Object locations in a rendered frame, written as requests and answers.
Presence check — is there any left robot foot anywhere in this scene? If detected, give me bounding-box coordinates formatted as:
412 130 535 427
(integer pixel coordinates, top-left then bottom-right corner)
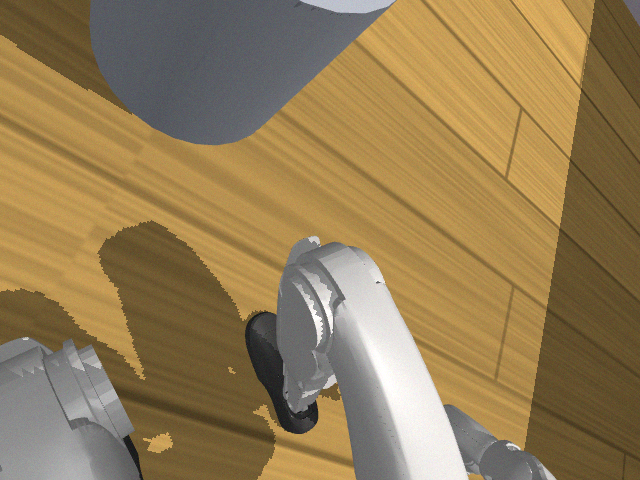
123 435 143 480

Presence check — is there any right robot hand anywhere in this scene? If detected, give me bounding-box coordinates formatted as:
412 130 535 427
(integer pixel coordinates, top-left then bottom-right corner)
444 404 499 475

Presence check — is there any right robot arm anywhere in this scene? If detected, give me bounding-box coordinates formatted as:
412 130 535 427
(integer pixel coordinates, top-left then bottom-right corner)
479 440 557 480

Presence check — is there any right robot foot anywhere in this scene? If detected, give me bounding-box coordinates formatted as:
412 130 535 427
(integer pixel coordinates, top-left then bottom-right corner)
245 312 318 434

